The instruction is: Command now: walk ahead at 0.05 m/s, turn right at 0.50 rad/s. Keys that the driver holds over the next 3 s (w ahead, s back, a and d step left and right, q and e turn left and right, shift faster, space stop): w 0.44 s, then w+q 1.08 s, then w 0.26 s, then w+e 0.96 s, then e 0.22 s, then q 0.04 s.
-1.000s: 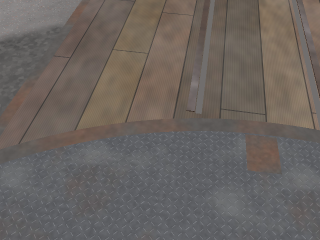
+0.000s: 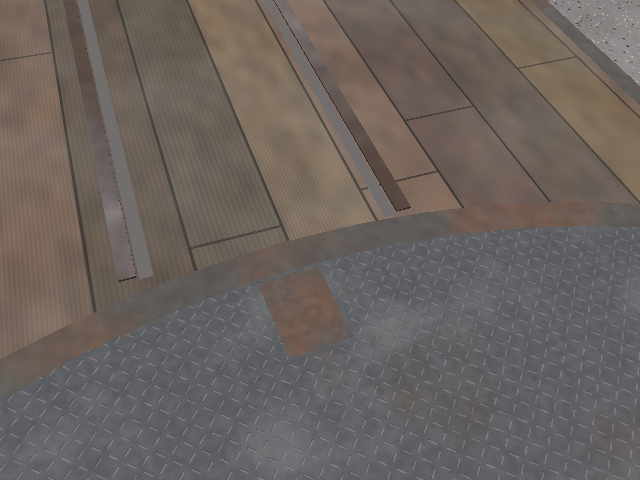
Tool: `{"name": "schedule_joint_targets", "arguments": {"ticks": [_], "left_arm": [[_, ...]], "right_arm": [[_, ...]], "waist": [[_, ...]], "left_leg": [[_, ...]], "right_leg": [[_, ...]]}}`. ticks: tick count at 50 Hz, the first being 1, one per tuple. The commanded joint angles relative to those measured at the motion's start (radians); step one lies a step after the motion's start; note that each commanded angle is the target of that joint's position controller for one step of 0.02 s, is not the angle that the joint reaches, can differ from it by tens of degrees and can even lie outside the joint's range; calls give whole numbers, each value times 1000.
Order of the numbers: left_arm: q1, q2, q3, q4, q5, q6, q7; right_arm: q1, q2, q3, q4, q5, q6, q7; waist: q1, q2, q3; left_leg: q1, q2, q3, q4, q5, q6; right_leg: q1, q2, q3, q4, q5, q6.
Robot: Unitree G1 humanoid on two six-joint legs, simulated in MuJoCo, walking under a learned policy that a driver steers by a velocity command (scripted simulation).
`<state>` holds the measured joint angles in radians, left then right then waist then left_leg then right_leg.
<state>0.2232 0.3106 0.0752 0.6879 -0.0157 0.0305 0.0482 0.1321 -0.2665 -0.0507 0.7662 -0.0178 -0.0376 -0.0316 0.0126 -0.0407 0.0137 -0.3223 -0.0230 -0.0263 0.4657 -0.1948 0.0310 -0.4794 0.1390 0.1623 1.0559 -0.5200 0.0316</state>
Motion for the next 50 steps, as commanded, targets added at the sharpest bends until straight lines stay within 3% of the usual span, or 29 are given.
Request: {"name": "schedule_joint_targets", "arguments": {"ticks": [1, 4, 8, 11, 13, 15, 16, 17, 18, 19, 20, 22, 26, 30, 31, 34, 35, 36, 38, 39, 40, 41, 42, 43, 44, 45, 46, 48, 50], "left_arm": [[82, 101, 35, -36, 6, 15, -2], [16, 28, 5, -79, 1, -8, -19], [-40, 4, -16, -101, 7, -55, -38], [-42, 23, -13, -98, -1, -78, -48], [-10, 24, -11, -90, -8, -88, -54], [85, 29, -1, -50, -8, -90, -53], [180, 47, 8, -30, -11, -88, -45], [307, 125, 24, -17, 3, -86, -34], [304, 197, 35, -35, 11, -92, -46], [283, 169, 33, -34, 10, -107, -56], [231, 102, 14, -44, 5, -121, -62], [152, 66, -3, -58, 7, -125, -69], [183, 59, -1, -23, 20, -126, -57], [211, 50, -6, 20, 22, -128, -46], [210, 85, 1, 27, 22, -132, -44], [233, 84, 0, 59, 13, -131, -38], [228, 107, 6, 67, 8, -128, -36], [218, 110, 7, 71, 6, -124, -34], [210, 124, 9, 68, 14, -108, -22], [204, 154, 17, 67, 14, -97, -15], [182, 164, 17, 59, 15, -88, -9], [178, 163, 13, 40, 18, -92, -3], [315, 0, -37, -2, 53, -118, -26], [270, 57, -37, -5, 23, -162, -45], [127, 120, -16, -45, -22, -180, -53], [65, 111, -25, -73, -20, -190, -49], [44, 102, -22, -71, 2, -188, -40], [85, 107, -11, -68, 24, -160, -34], [98, 80, -15, -65, 38, -138, -29]], "right_arm": [[-39, -101, -17, -87, 11, -2, -6], [61, -123, -23, -54, 17, 0, -13], [104, -165, -34, -38, 24, -25, 1], [121, -191, -42, -31, 39, -33, 22], [119, -197, -42, -26, 56, -28, 33], [121, -159, -28, -22, 56, -23, 40], [98, -98, -7, -30, 43, -29, 45], [49, -1, 25, -67, 16, -41, 58], [47, -60, 5, -98, 15, -60, 58], [40, -128, -14, -106, 48, -70, 56], [35, -158, -23, -93, 61, -71, 58], [46, -136, -24, -65, 38, -68, 62], [48, -73, -10, -49, 35, -54, 71], [-70, -46, 3, -92, 41, -47, 75], [-109, -29, 12, -112, 45, -49, 80], [-189, -35, 15, -148, 45, -53, 102], [-199, -31, 18, -165, 47, -55, 110], [-201, -43, 15, -173, 46, -56, 116], [-171, -77, -1, -179, 41, -52, 120], [-97, -101, -13, -176, 41, -47, 118], [61, -149, -39, -140, 45, -43, 110], [221, -208, -65, -112, 43, -35, 92], [277, -316, -86, -109, 35, -32, 80], [318, -249, -70, -113, 37, -35, 72], [275, -204, -61, -110, 29, -35, 67], [194, -179, -52, -125, 35, -36, 63], [127, -158, -45, -144, 33, -38, 65], [63, -134, -38, -167, 19, -41, 62], [69, -136, -40, -152, 27, -47, 57]], "waist": [[12, 117, -87], [-40, 192, -62], [-65, 187, -48], [-67, 196, -18], [-35, 183, -6], [19, 149, -29], [67, 122, -71], [107, -109, -119], [74, -219, -33], [69, -207, 3], [53, -142, 58], [16, -67, 75], [12, -39, 32], [48, -33, 68], [54, -63, 80], [73, -19, 110], [65, -40, 110], [54, -37, 102], [24, -68, 30], [-23, -109, -30], [-107, -98, -122], [-186, -42, -207], [-74, 266, -352], [-129, 221, -527], [-147, 147, -339], [-102, 52, -198], [-52, -8, -111], [19, 39, -66], [33, 63, -44]], "left_leg": [[157, 260, -216, -164, 197, 178], [182, 216, -175, -263, -119, 179], [192, 264, -191, -304, -156, 199], [133, 273, -174, -301, -166, 201], [87, 275, -171, -273, -209, 190], [-17, 234, -137, -183, -245, 148], [-128, 192, -89, -65, -246, 98], [-313, 81, 47, 321, -297, 18], [-513, 30, 30, 506, -369, 11], [-584, 82, -18, 628, -335, 26], [-618, 117, -38, 656, -223, 37], [-586, 147, -34, 629, -63, 26], [-538, 136, -3, 579, 122, -17], [-459, 83, 14, 351, 265, -18], [-430, 84, 23, 284, 302, -12], [-424, 59, 47, 173, 293, 15], [-409, 62, 48, 153, 273, 30], [-399, 52, 58, 139, 234, 47], [-314, -25, 135, 139, 120, 85], [-201, -46, 143, 143, 78, 110], [5, -81, 149, 102, 105, 140], [320, -15, 16, 87, 151, 185], [758, 282, -497, 111, 126, 367], [845, 377, -869, -106, -102, 441], [717, 326, -713, -153, -116, 358], [521, 284, -575, -170, -44, 317], [349, 240, -485, -188, 79, 297], [161, 175, -385, -235, 197, 287], [65, 152, -317, -251, 293, 291]], "right_leg": [[-133, -89, -23, 214, 111, 52], [-147, -115, -110, 41, 175, 45], [-61, -167, -148, -230, 168, 6], [58, -154, -189, -385, 150, -32], [167, -140, -208, -526, 225, -67], [377, -110, -222, -636, 279, -99], [542, -177, -135, -646, 258, -119], [688, -414, 180, -740, 209, -182], [630, -536, 423, -809, 183, -276], [584, -542, 463, -860, -10, -340], [560, -483, 395, -884, -72, -315], [512, -403, 238, -911, 147, -267], [505, -342, -9, -909, 605, -223], [449, -300, -158, -931, 655, -179], [433, -325, -158, -943, 612, -181], [507, -354, -207, -934, 661, -173], [527, -384, -202, -919, 689, -174], [564, -393, -220, -886, 790, -167], [642, -380, -269, -746, 1213, -141], [638, -391, -267, -622, 1363, -129], [589, -369, -292, -423, 1431, -110], [358, -338, -291, -154, 1234, -76], [-110, -144, -246, 269, 172, -10], [-247, -75, -25, 446, -44, -19], [-333, -139, -5, 426, 48, -38], [-315, -184, -27, 333, 137, -48], [-265, -212, -45, 258, 168, -40], [-147, -251, -48, 174, 211, -23], [-123, -256, -77, 102, 238, 6]]}}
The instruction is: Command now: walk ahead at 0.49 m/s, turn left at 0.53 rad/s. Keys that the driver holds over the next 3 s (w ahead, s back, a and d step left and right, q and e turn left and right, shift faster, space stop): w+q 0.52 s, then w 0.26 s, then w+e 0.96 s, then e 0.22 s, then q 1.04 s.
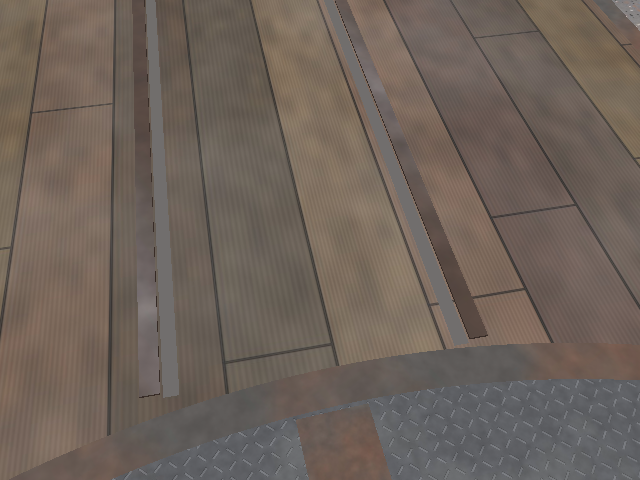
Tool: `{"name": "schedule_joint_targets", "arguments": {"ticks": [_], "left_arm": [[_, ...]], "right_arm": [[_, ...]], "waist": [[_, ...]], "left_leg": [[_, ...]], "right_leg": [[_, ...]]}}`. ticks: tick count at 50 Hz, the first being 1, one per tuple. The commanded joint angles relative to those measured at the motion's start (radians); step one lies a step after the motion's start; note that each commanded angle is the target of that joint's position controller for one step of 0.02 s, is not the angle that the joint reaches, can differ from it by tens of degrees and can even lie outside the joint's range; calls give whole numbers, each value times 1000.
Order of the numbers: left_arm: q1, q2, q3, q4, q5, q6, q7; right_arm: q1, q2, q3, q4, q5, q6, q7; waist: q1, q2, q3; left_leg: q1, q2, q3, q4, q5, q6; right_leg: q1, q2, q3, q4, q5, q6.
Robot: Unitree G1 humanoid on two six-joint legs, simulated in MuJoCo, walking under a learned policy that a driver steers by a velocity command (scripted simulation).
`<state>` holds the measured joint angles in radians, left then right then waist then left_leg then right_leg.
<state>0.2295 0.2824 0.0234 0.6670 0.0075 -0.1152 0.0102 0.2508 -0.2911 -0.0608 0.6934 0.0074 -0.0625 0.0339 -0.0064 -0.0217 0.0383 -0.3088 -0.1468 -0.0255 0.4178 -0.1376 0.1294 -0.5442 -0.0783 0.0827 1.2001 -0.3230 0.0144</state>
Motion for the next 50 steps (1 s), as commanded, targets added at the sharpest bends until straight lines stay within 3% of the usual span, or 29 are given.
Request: {"name": "schedule_joint_targets", "arguments": {"ticks": [1, 4, 6, 9, 12, 14, 15, 16, 17, 18, 19, 20, 22, 24, 25, 31, 34, 37, 39, 40, 41, 42, 43, 44, 45, 46, 47, 49, 50], "left_arm": [[72, 99, 35, -53, 21, 14, 12], [-54, 71, 25, -89, 23, 14, 17], [-146, 51, 18, -107, 15, 7, 11], [-242, 64, 21, -129, -5, -7, -7], [-259, 100, 39, -135, -11, -23, -22], [-181, 123, 56, -117, -15, -31, -22], [-91, 147, 70, -99, -7, -36, -16], [61, 197, 86, -91, 8, -38, -4], [169, 267, 107, -48, 19, -23, -5], [170, 182, 93, -55, -6, -15, -10], [133, 122, 77, -63, -9, -7, -6], [85, 106, 68, -68, -1, 1, -5], [39, 79, 56, -52, 6, 4, -5], [28, 62, 55, -32, 0, -3, -11], [23, 91, 61, -19, -3, -7, -13], [53, 143, 76, 51, -11, -2, -17], [96, 173, 80, 88, -31, 9, -17], [128, 197, 86, 123, -46, 25, -18], [112, 214, 87, 136, -51, 38, -13], [128, 193, 76, 144, -50, 43, -11], [129, 148, 52, 128, -29, 40, -8], [232, 16, 10, 95, -15, 24, -16], [183, 117, 34, 115, -42, 7, -18], [107, 160, 50, 85, -67, 2, -20], [64, 149, 48, 78, -57, 4, -15], [48, 140, 52, 79, -38, 11, -12], [75, 132, 56, 90, -36, 26, -13], [99, 88, 52, 114, -38, 56, -11], [116, 65, 49, 102, -42, 65, -12]], "right_arm": [[-36, -121, -32, -69, 3, -25, -13], [5, -140, -35, -46, 10, -16, -29], [48, -144, -35, -31, 19, -6, -36], [98, -155, -37, -14, 24, 6, -42], [112, -147, -34, -6, 25, 18, -47], [84, -141, -34, -11, 20, 25, -48], [69, -113, -25, -21, 18, 23, -45], [56, -61, -5, -41, 3, 17, -40], [192, -9, 14, -60, 27, 8, -40], [197, -100, 1, -47, 35, 6, -42], [99, -158, -17, -55, 32, 13, -42], [41, -151, -19, -70, 20, 19, -44], [2, -116, -24, -92, 15, 22, -33], [16, -71, -19, -83, 20, 35, -30], [14, -55, -14, -97, 21, 40, -27], [-130, -16, 8, -119, 8, 21, -8], [-226, -14, 14, -144, 11, 7, 9], [-268, -41, 6, -170, 13, 4, 17], [-173, -78, -15, -151, 5, 2, 14], [-27, -121, -41, -104, 0, 3, 5], [152, -192, -67, -70, -7, 7, -11], [189, -293, -78, -66, -19, 7, -19], [207, -208, -59, -68, -13, 0, -18], [155, -164, -43, -56, -11, -8, -15], [91, -129, -31, -53, -7, -13, -13], [33, -93, -23, -51, -10, -18, -8], [0, -65, -16, -51, -15, -27, -5], [-10, -37, -17, -30, -17, -49, -3], [-13, -78, -27, -16, -22, -56, -7]], "waist": [[48, 46, -58], [7, 63, -38], [-39, 83, -47], [-78, 106, -53], [-70, 126, -58], [-19, 159, -72], [31, 147, -130], [103, 79, -260], [64, -247, -397], [76, -226, -348], [101, -118, -205], [87, -43, -123], [46, -57, -35], [33, -68, -20], [16, -108, -14], [51, -35, -2], [79, -41, 16], [70, -59, 32], [-7, -72, -31], [-77, -54, -119], [-155, 16, -248], [-81, 286, -378], [-134, 194, -418], [-118, 169, -258], [-82, 122, -178], [-48, 111, -123], [-13, 128, -102], [3, 96, -76], [30, 134, -73]], "left_leg": [[18, 261, -288, -204, 274, 189], [-20, 210, -233, -185, 252, 145], [1, 189, -236, -157, 184, 111], [71, 212, -307, -117, 110, 96], [180, 249, -412, -38, 82, 83], [195, 250, -450, 29, 136, 62], [168, 206, -413, 123, 201, 30], [46, 159, -341, 380, 102, -7], [-314, 14, -187, 687, -354, -78], [-456, 92, -182, 842, -438, -97], [-498, 129, -172, 897, -342, -110], [-478, 161, -135, 892, -267, -119], [-428, 212, -117, 825, -190, -125], [-386, 224, -83, 805, -162, -122], [-391, 234, -77, 771, -149, -132], [-371, 235, -46, 421, 68, -134], [-299, 218, 10, 273, 119, -118], [-274, 201, 30, 189, 25, -77], [-101, 149, 76, 114, 1, -35], [127, 116, 99, 81, 34, -7], [435, 262, -69, 115, 73, 44], [715, 543, -571, 7, -83, 199], [677, 562, -687, -81, -157, 205], [565, 528, -511, -89, -103, 158], [436, 480, -377, -106, -21, 123], [332, 440, -291, -136, 34, 101], [257, 411, -222, -174, 80, 86], [192, 366, -112, -222, 174, 59], [167, 405, -101, -250, 196, 89]], "right_leg": [[-59, -34, -11, -88, 74, 38], [-62, -6, -30, -302, 258, 58], [-26, 29, -33, -469, 368, 55], [10, 73, -25, -613, 400, 51], [38, 94, 6, -707, 312, 23], [153, 98, -4, -757, 250, -15], [315, 74, -6, -796, 274, -53], [579, -88, 133, -762, 255, -129], [929, -316, 550, -801, 86, -298], [906, -360, 692, -858, -118, -294], [786, -315, 551, -878, -122, -247], [667, -268, 419, -895, -14, -213], [504, -193, 248, -952, 141, -188], [440, -144, 128, -998, 209, -176], [417, -167, 105, -1017, 241, -198], [451, -153, -58, -1041, 394, -207], [465, -159, -93, -1041, 365, -193], [547, -205, -83, -1006, 430, -179], [566, -192, -123, -866, 695, -150], [505, -146, -157, -689, 797, -125], [293, -99, -175, -403, 564, -83], [-85, 84, -137, -31, -191, -18], [-167, 77, 44, 106, -263, -24], [-238, 34, 39, 122, -188, -35], [-213, -13, 15, 69, -98, -37], [-178, -40, 9, 20, -34, -32], [-115, -61, 20, -5, 19, -29], [-57, -61, 21, -19, 75, -33], [-66, -57, 26, -32, 104, -17]]}}
Over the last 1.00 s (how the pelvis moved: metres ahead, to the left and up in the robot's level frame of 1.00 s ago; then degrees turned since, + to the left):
0.37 -0.01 0.00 10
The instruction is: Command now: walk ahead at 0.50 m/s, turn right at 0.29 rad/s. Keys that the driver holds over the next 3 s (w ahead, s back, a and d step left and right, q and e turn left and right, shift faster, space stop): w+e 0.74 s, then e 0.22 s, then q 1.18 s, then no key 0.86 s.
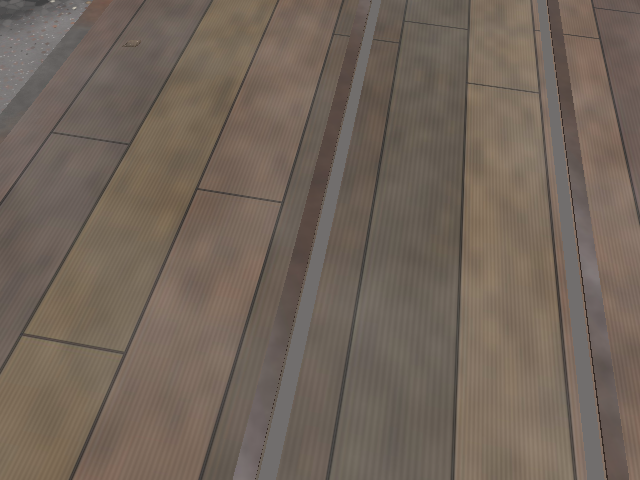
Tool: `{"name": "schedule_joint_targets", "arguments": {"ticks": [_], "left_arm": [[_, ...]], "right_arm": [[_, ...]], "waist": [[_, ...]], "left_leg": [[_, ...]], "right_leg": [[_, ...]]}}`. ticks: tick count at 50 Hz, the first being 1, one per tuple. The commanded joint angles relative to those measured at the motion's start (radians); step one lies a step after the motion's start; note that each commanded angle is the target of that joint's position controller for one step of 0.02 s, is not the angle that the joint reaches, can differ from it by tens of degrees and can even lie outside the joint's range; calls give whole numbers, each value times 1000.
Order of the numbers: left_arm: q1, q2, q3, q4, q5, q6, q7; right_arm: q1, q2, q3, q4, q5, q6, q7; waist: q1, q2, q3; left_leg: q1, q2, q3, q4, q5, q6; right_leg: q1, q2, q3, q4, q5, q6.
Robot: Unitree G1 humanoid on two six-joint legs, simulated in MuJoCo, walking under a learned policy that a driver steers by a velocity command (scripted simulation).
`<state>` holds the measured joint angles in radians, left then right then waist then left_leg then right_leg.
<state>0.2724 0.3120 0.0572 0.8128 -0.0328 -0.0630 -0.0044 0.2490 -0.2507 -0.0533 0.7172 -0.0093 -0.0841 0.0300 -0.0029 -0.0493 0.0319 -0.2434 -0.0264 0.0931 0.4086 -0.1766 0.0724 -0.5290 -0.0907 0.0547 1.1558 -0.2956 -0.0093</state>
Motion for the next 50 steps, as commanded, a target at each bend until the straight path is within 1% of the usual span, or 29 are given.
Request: {"name": "schedule_joint_targets", "arguments": {"ticks": [1, 3, 8, 13, 16, 17, 18, 19, 20, 21, 22, 23, 24, 25, 26, 28, 30, 33, 37, 39, 41, 42, 43, 44, 45, 46, 47, 48, 50], "left_arm": [[50, 37, 14, -50, 2, 18, 5], [-2, 38, 19, -61, 2, 22, 5], [-146, 3, 4, -111, 13, 12, -24], [-282, -6, -5, -195, 11, 9, -57], [-240, 29, 14, -218, 9, 15, -69], [-161, 56, 29, -208, 8, 19, -67], [-19, 103, 56, -177, 7, 21, -59], [144, 175, 91, -140, 10, 30, -39], [136, 290, 108, -140, 5, 26, -26], [172, 224, 87, -168, 13, 11, -27], [139, 165, 71, -161, 21, 1, -29], [74, 135, 62, -167, 15, -5, -28], [4, 104, 52, -180, 14, -5, -27], [-37, 79, 42, -199, 25, -7, -22], [-52, 79, 41, -207, 30, -7, -20], [-47, 99, 46, -199, 23, -11, -11], [-22, 128, 54, -188, 20, -9, 3], [19, 136, 56, -171, 11, 3, 14], [80, 136, 57, -146, 3, 14, 17], [76, 133, 58, -145, 7, 25, 24], [32, 113, 55, -164, 8, 37, 31], [21, 66, 40, -188, 17, 36, 31], [145, -2, 19, -197, 35, 34, 30], [244, 55, 19, -205, 11, 30, 27], [195, 138, 43, -182, 0, 42, 31], [90, 164, 52, -203, 4, 57, 34], [44, 159, 56, -212, 11, 75, 37], [34, 142, 58, -223, 12, 89, 38], [50, 54, 33, -220, 15, 100, 39]], "right_arm": [[-14, -122, -40, -29, -3, -40, -7], [2, -113, -39, -5, -12, -40, -18], [32, -154, -48, 30, -2, -29, -36], [104, -181, -57, 77, 17, 5, -43], [82, -220, -65, 73, 23, 27, -54], [71, -236, -69, 70, 25, 36, -59], [49, -242, -68, 64, 31, 41, -63], [44, -226, -59, 50, 26, 33, -68], [152, -58, -8, -3, -15, 6, -48], [72, -118, -9, -18, 18, -39, -31], [-41, -171, -24, -52, 56, -60, -22], [-63, -161, -17, -61, 49, -70, -25], [-63, -162, -22, -50, 22, -69, -32], [-43, -172, -30, -44, 8, -58, -33], [-28, -169, -33, -44, 2, -44, -32], [-25, -139, -26, -45, -6, -24, -34], [-94, -111, -14, -68, -10, -15, -37], [-214, -84, 0, -92, -4, -18, -28], [-294, -119, -10, -118, 16, -32, -13], [-280, -150, -26, -120, 8, -41, -9], [-177, -167, -41, -97, -3, -52, -14], [-87, -205, -52, -92, -21, -57, -20], [4, -269, -63, -91, -38, -47, -28], [54, -263, -67, -62, -13, -24, -19], [5, -182, -47, -95, -5, -10, -23], [-42, -137, -32, -106, -6, 4, -31], [-91, -116, -21, -107, -7, 16, -33], [-124, -116, -20, -98, -10, 22, -36], [-132, -131, -22, -68, -21, 21, -31]], "waist": [[22, 137, -36], [12, 105, -4], [-40, 85, 41], [-84, 80, 81], [-31, 131, 8], [19, 154, -44], [102, 144, -118], [182, 79, -202], [57, -208, -276], [120, -112, -437], [141, -54, -294], [92, 22, -192], [46, 61, -126], [10, 48, -104], [-11, 37, -93], [-23, 36, -71], [-6, 25, -43], [46, -16, -34], [77, -42, -38], [57, -65, -38], [-8, -83, -84], [-48, -42, -190], [-17, 195, -339], [0, 408, -447], [-23, 251, -347], [-38, 172, -250], [-24, 128, -175], [3, 144, -130], [23, 182, -96]], "left_leg": [[87, 290, -196, -264, 246, 151], [116, 271, -127, -273, 255, 133], [174, 264, 3, -291, 277, 96], [340, 310, 60, -222, 387, 78], [385, 307, 106, -56, 830, 47], [374, 304, 115, 65, 965, 36], [308, 277, 133, 253, 974, 12], [92, 234, 132, 531, 730, -31], [-392, 29, 69, 909, -312, -101], [-518, -21, -182, 1047, -421, -92], [-596, 37, -208, 1021, -324, -66], [-570, 82, -201, 924, -235, -52], [-508, 113, -192, 834, -194, -59], [-433, 133, -197, 787, -164, -68], [-391, 137, -193, 750, -149, -81], [-363, 134, -165, 659, -120, -115], [-358, 115, -144, 522, -16, -142], [-283, 64, -134, 273, 199, -148], [-236, 29, -165, 130, 232, -134], [-213, 11, -173, 80, 165, -107], [-71, 9, -149, 1, 211, -64], [130, 116, -218, 27, 354, -10], [461, 377, -470, 103, 689, 115], [581, 527, -784, 47, 526, 242], [483, 471, -705, 11, 390, 210], [374, 418, -545, 2, 366, 168], [254, 363, -431, -15, 407, 151], [156, 331, -365, -37, 398, 141], [18, 262, -267, -92, 457, 145]], "right_leg": [[-107, -53, 68, -16, 104, 19], [-169, -38, 86, -87, 181, 28], [-173, -19, 12, -364, 383, 10], [-229, 0, -70, -496, 291, -35], [-84, 85, -161, -511, 147, -89], [26, 123, -182, -510, 103, -114], [226, 161, -183, -568, 139, -149], [529, 112, -53, -619, 182, -198], [896, -168, 497, -662, 110, -384], [979, -256, 804, -826, -14, -455], [891, -222, 651, -856, 36, -387], [736, -176, 520, -855, 121, -346], [590, -136, 425, -864, 229, -318], [490, -107, 365, -887, 312, -310], [429, -91, 344, -908, 348, -309], [338, -71, 280, -927, 431, -311], [275, -35, 221, -934, 439, -290], [237, 23, 177, -908, 325, -231], [307, -14, 277, -844, 198, -205], [369, -20, 332, -752, 283, -178], [379, 28, 334, -611, 390, -123], [311, 84, 288, -428, 337, -77], [69, 195, 177, -118, -194, -8], [-127, 198, 129, 107, -428, 26], [-180, 137, 147, 206, -342, 54], [-197, 111, 98, 217, -268, 69], [-174, 83, 75, 189, -233, 83], [-138, 52, 63, 137, -205, 83], [-14, 66, 19, 3, -189, 81]]}}
Over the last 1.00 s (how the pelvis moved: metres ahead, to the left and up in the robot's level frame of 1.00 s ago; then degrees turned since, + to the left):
0.49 0.12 0.00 21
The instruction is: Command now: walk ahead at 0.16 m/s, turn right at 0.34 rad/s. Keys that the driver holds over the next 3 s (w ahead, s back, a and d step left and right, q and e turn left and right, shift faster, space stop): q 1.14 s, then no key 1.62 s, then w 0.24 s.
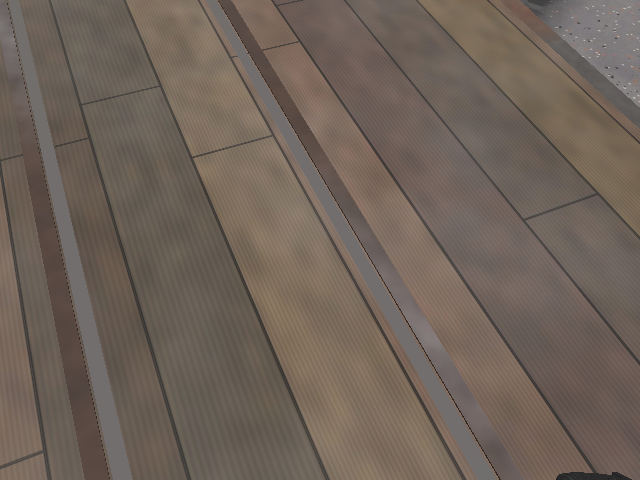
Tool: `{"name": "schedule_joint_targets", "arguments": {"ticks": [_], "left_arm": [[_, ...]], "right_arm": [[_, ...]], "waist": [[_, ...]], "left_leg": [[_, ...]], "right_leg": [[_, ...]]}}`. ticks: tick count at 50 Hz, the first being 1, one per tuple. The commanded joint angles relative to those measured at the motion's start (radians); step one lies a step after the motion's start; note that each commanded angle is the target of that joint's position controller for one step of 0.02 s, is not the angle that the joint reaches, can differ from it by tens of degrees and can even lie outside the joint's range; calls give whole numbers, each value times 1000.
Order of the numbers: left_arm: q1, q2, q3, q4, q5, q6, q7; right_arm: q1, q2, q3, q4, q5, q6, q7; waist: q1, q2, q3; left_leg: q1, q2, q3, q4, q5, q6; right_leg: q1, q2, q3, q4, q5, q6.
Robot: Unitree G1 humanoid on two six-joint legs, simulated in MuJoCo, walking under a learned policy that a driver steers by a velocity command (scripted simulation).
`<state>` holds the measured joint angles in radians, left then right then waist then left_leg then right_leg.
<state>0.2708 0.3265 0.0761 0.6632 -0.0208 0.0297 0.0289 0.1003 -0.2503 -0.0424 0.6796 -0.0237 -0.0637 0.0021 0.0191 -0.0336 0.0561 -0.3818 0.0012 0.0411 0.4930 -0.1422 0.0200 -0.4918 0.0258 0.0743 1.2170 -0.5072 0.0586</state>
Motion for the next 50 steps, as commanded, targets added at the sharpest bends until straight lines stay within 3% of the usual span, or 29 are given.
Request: {"name": "schedule_joint_targets", "arguments": {"ticks": [1, 3, 5, 7, 8, 9, 10, 11, 12, 14, 16, 19, 21, 22, 23, 24, 25, 26, 27, 28, 33, 39, 42, 43, 44, 45, 46, 48, 50], "left_arm": [[55, 11, 4, -68, 11, 4, 7], [50, -23, -15, -59, 29, -4, 3], [25, -15, -17, -47, 33, -7, -2], [8, 7, -10, -44, 30, -6, -7], [1, 16, -7, -44, 33, -6, -9], [-27, 44, -1, -62, 41, -6, -6], [-31, 105, 10, -85, 52, -5, 4], [-76, 164, 26, -85, 50, 4, 11], [-97, 116, 21, -84, 49, 4, 8], [-115, 99, 22, -84, 43, -4, 8], [-120, 98, 25, -83, 30, -16, 16], [-164, 94, 29, -88, 16, -17, 27], [-167, 91, 34, -76, 5, -11, 31], [-123, 68, 34, -70, 15, -10, 31], [-167, 24, 19, -113, 35, -11, 33], [-250, 25, 15, -133, 36, -17, 37], [-231, 43, 23, -123, 24, -19, 34], [-209, 47, 26, -101, 23, -18, 35], [-198, 59, 31, -92, 27, -18, 37], [-195, 63, 35, -85, 30, -19, 39], [-185, 11, 16, -69, 16, -32, 20], [-159, 39, 26, -58, 8, -49, -6], [-81, 44, 36, -29, 11, -64, -17], [-54, 94, 50, -27, 23, -63, -12], [-81, 182, 66, -41, 43, -53, -6], [-97, 163, 62, -53, 77, -57, -12], [-149, 109, 45, -73, 70, -63, -8], [-215, 54, 27, -83, 36, -62, 2], [-197, 53, 21, -77, 30, -54, 12]], "right_arm": [[10, -133, -32, -18, -7, -1, 0], [-23, -119, -24, 1, 3, -4, 7], [-19, -130, -24, 23, 22, 1, 16], [-13, -152, -26, 36, 38, 12, 22], [-15, -152, -22, 38, 44, 18, 23], [13, -132, -13, 48, 44, 19, 24], [33, -111, -4, 44, 27, 18, 28], [98, -88, 0, 43, 27, 19, 28], [82, -105, -3, 48, 30, 26, 20], [68, -135, -20, 47, 33, 44, 7], [95, -138, -31, 40, 28, 62, 5], [118, -111, -36, 28, 39, 74, 17], [128, -118, -43, 24, 32, 80, 24], [123, -183, -61, 6, 24, 80, 17], [128, -287, -86, -7, 19, 79, 12], [208, -260, -76, -4, -8, 64, 15], [194, -242, -67, -7, -11, 48, 13], [140, -233, -68, -20, 7, 42, 6], [98, -223, -64, -31, 28, 45, -3], [77, -206, -58, -37, 37, 52, -14], [83, -218, -68, -50, 37, 90, -38], [42, -231, -80, -77, 41, 109, -27], [4, -215, -76, -91, 59, 117, -30], [27, -182, -68, -95, 54, 117, -32], [76, -138, -58, -106, 46, 110, -29], [66, -213, -84, -108, 37, 97, -28], [83, -264, -104, -88, 39, 96, -25], [120, -232, -105, -47, 40, 117, -29], [103, -186, -91, -60, 47, 126, -23]], "waist": [[9, 166, -137], [23, 154, -190], [10, 172, -212], [17, 160, -196], [25, 155, -173], [19, 136, -154], [4, 55, -165], [-58, -116, -151], [-36, -164, -131], [-23, -168, -77], [-26, -183, -82], [-39, -143, -103], [-46, -92, -97], [-19, 71, -97], [-20, 307, -70], [-106, 293, -118], [-84, 200, -146], [-57, 129, -149], [-43, 101, -140], [-35, 106, -154], [-42, 148, -171], [-48, 210, -143], [1, 195, -145], [-7, 120, -163], [-62, -152, -143], [-39, -209, -120], [-56, -126, -106], [-70, -87, -75], [-47, -96, -57]], "left_leg": [[145, 232, -191, -180, 491, 212], [128, 225, -151, -168, 572, 220], [138, 211, -147, -159, 524, 215], [118, 197, -168, -144, 328, 195], [81, 180, -181, -136, 194, 168], [29, 154, -198, -129, 48, 115], [-31, 107, -185, -64, -114, 55], [-52, 14, -78, 0, -254, 10], [-7, -1, -32, 61, -230, -18], [-46, -13, -12, 152, -179, -24], [-52, 5, -21, 245, -228, -21], [-13, 11, 6, 237, -248, -1], [60, 2, -6, 86, -63, 31], [112, 88, -177, -33, 176, 80], [195, 256, -478, -125, 355, 233], [284, 349, -620, -179, 417, 343], [318, 344, -568, -151, 425, 332], [324, 299, -495, -121, 415, 286], [321, 272, -449, -111, 414, 250], [309, 244, -416, -110, 411, 226], [289, 171, -379, -113, 303, 204], [196, 159, -503, -123, 141, 198], [140, 101, -515, -66, 77, 135], [48, 48, -464, 24, -81, 83], [-139, -115, -270, 241, -386, 14], [-212, -106, -203, 495, -504, -35], [-202, -64, -220, 627, -438, -55], [-222, -50, -190, 729, -313, -91], [-239, -37, -145, 731, -254, -116]], "right_leg": [[-6, -45, -8, -135, 26, 13], [119, -62, -10, -333, 106, 3], [207, -50, -29, -492, 217, 1], [300, -25, -53, -654, 328, -15], [360, -15, -62, -749, 387, -34], [419, -49, -20, -804, 420, -63], [482, -173, 90, -804, 524, -107], [414, -261, 139, -815, 439, -184], [322, -260, 148, -862, 302, -207], [304, -249, 132, -862, 298, -191], [297, -303, 137, -833, 466, -217], [288, -328, 92, -771, 640, -221], [249, -274, 16, -686, 537, -159], [176, -187, -80, -523, 364, -86], [-30, -11, -170, -334, 97, 6], [-147, 16, -34, -127, -187, 7], [-171, -11, 26, -22, -167, -3], [-182, -27, 32, 3, -100, -5], [-194, -40, 36, -30, -32, -2], [-161, -48, 36, -60, 17, 5], [-46, -4, 3, -318, 123, 33], [113, 28, 2, -564, 140, 12], [274, 19, -16, -837, 321, -29], [381, -107, 78, -877, 362, -75], [440, -322, 314, -908, 529, -200], [347, -446, 444, -941, 580, -327], [312, -412, 371, -937, 539, -326], [307, -290, 194, -918, 463, -249], [315, -253, 101, -918, 503, -250]]}}
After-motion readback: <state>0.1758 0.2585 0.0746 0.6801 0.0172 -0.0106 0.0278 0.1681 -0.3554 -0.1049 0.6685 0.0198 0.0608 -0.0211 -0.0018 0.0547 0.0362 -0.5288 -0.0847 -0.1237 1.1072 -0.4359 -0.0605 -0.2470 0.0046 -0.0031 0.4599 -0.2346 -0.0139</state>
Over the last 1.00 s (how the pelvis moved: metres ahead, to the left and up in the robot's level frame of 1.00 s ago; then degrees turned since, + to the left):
0.51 -0.10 -0.01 -35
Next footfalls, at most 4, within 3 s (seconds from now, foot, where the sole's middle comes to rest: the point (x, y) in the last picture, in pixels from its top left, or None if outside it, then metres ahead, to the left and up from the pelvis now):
0.20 right None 0.12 -0.14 -0.77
0.86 right None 0.15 -0.12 -0.77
1.26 left None -0.01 0.10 -0.77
1.64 right None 0.13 -0.09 -0.77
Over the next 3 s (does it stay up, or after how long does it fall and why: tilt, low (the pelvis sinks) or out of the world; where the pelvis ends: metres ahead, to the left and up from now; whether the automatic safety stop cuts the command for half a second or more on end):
stays up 0.06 0.00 0.00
